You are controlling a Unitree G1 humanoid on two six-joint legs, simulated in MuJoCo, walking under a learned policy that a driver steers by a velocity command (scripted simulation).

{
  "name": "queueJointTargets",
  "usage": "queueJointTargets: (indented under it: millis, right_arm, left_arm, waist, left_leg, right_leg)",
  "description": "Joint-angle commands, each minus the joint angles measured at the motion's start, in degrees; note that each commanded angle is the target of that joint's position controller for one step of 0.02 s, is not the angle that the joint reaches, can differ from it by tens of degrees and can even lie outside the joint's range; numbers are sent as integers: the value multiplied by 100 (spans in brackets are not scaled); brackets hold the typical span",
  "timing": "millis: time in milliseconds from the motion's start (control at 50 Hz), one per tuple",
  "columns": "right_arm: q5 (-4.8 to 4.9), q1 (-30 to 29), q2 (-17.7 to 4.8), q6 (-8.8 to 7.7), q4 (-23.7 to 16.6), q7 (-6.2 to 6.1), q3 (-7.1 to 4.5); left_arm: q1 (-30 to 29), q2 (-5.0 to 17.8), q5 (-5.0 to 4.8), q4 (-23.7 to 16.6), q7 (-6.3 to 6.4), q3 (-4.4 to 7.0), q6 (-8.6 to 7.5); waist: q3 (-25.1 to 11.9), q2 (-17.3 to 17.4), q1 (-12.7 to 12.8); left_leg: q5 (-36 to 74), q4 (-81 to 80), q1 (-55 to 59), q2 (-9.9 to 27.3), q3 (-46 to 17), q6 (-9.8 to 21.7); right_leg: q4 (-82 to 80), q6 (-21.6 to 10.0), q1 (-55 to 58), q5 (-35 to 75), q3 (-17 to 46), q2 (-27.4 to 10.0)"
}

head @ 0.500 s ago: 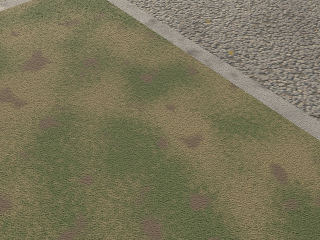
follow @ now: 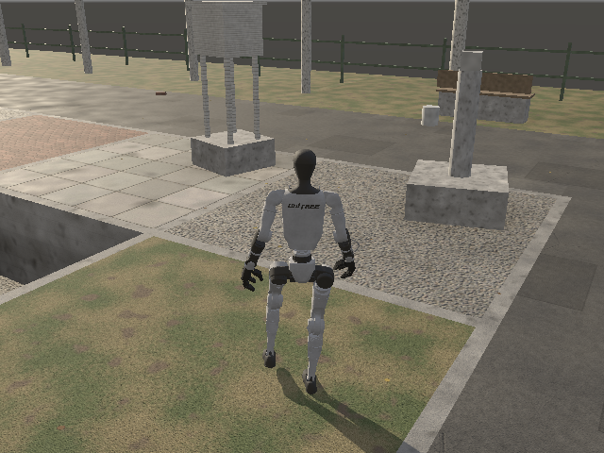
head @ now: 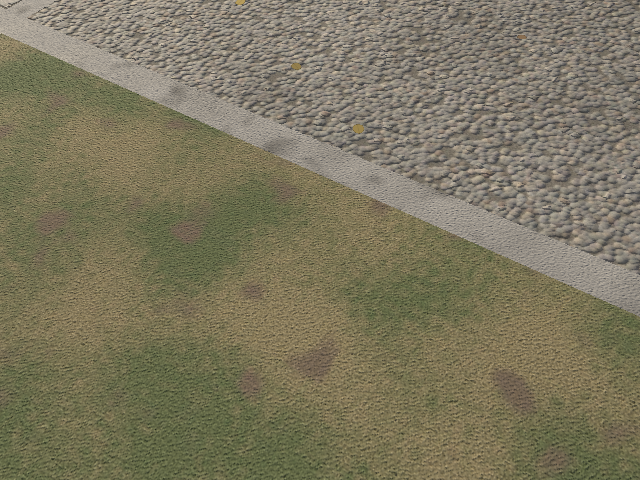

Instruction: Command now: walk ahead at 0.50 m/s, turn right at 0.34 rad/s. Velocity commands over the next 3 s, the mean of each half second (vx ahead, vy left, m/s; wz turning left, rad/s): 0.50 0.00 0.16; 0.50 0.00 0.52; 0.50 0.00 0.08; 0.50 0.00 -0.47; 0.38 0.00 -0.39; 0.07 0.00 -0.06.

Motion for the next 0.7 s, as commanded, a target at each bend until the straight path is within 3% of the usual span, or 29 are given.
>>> queueJointTargets:
  millis: [20,120,160,180,220,240,260,280,300,320,340,360,400,460,540,600,660,700]
  right_arm:
    - [17,-268,-335,-31,-342,29,-70]
    - [97,-1056,-322,-93,-552,90,-24]
    - [114,-1182,-341,-115,-616,118,-23]
    - [120,-1115,-364,-125,-607,128,-32]
    - [140,-556,-450,-137,-423,91,-86]
    - [142,25,-551,-152,-232,40,-144]
    - [103,874,-634,-194,39,-14,-203]
    - [0,1816,-1005,-218,217,-84,-310]
    - [-3,1938,-1613,-196,261,-79,-486]
    - [266,1487,-1190,-145,247,7,-408]
    - [285,1009,-1020,-123,138,17,-373]
    - [234,831,-811,-128,133,27,-325]
    - [250,775,-660,-166,236,-9,-268]
    - [288,974,-798,-247,327,-21,-313]
    - [291,1309,-870,-219,403,-46,-358]
    - [288,1604,-902,-201,457,-62,-395]
    - [226,1824,-925,-176,470,-98,-413]
    - [184,1789,-978,-165,421,-137,-432]
  left_arm:
    - [259,724,-21,-200,22,155,-147]
    - [663,769,60,11,77,116,-195]
    - [715,789,116,103,118,100,-200]
    - [665,812,139,137,143,96,-201]
    - [453,897,172,162,187,94,-215]
    - [403,953,201,194,193,100,-205]
    - [319,966,186,194,196,89,-191]
    - [303,795,162,31,211,12,-223]
    - [833,387,24,-112,128,-51,-241]
    - [394,739,239,-129,136,-11,-261]
    - [-25,756,196,-262,93,-15,-303]
    - [-283,709,187,-324,68,-51,-338]
    - [-288,605,257,-390,45,-84,-201]
    - [-334,453,290,-445,9,-138,-17]
    - [-1347,399,262,-779,-6,-179,11]
    - [-1911,352,217,-942,-31,-216,-14]
    - [-2359,373,170,-1105,-40,-240,-67]
    - [-2434,441,147,-1182,-33,-234,-115]
  waist:
    - [-28,-499,58]
    - [146,-509,364]
    - [253,-551,349]
    - [271,-569,273]
    - [23,-633,-28]
    - [-304,-617,-282]
    - [-745,-475,-688]
    - [-1358,-66,-1029]
    - [-1784,1382,-615]
    - [-1431,504,-522]
    - [-694,168,-386]
    - [-385,-206,-328]
    - [-175,-148,-48]
    - [-237,26,11]
    - [40,66,-254]
    - [-20,138,-501]
    - [-50,175,-673]
    - [-75,229,-642]
  left_leg:
    - [792,-672,-105,-96,166,21]
    - [1079,-1585,-238,-284,358,289]
    - [844,-1873,-113,-392,393,467]
    - [645,-2005,76,-475,413,575]
    - [166,-2213,1023,-849,554,812]
    - [-30,-2325,1685,-1092,634,941]
    - [191,-2673,2741,-1152,597,1109]
    - [-147,-2711,4161,-123,-660,1459]
    - [-136,-3254,5494,1305,-3774,2433]
    - [-263,-3742,5172,1160,-4253,2316]
    - [-150,-3782,4404,1024,-3275,2211]
    - [436,-3901,3844,772,-2760,2086]
    - [1226,-4068,3096,297,-2040,1836]
    - [1566,-4240,2758,36,-1663,1857]
    - [1224,-4442,2665,-189,-1587,1708]
    - [1419,-4236,2988,-268,-1623,1532]
    - [1905,-3900,3348,-201,-1800,1492]
    - [2139,-3646,3476,-103,-2003,1414]
  right_leg:
    - [-667,-539,163,2068,1038,-1485]
    - [-608,-390,978,2506,826,-1701]
    - [-583,-350,1213,2719,730,-1856]
    - [-509,-304,1285,3024,636,-1923]
    - [92,-130,1305,4653,324,-1907]
    - [857,-54,1349,5410,161,-1839]
    - [1967,48,1029,5352,-96,-1667]
    - [3593,157,-69,3681,-308,-1456]
    - [5771,501,-2260,-860,-565,-212]
    - [6098,417,-2911,-1447,178,-443]
    - [5929,427,-3087,-959,206,-763]
    - [5617,456,-2977,-718,143,-952]
    - [5034,612,-2564,-694,100,-1171]
    - [4501,851,-2467,-631,-89,-1214]
    - [3327,1082,-2897,270,-220,-1277]
    - [2566,1108,-2912,855,-214,-1172]
    - [2081,1065,-2877,905,-210,-1016]
    - [1765,979,-2621,723,-132,-928]
Next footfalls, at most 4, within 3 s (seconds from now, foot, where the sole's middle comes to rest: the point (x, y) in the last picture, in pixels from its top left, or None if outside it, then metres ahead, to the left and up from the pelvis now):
0.26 left None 0.33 0.12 -0.78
0.80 right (356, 401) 0.64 0.00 -0.78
1.30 left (224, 350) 0.76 0.30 -0.78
1.84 right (260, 237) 1.10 0.25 -0.78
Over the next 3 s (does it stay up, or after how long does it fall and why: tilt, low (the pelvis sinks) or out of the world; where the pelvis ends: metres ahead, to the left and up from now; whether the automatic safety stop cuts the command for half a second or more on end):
stays up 1.30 0.34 0.00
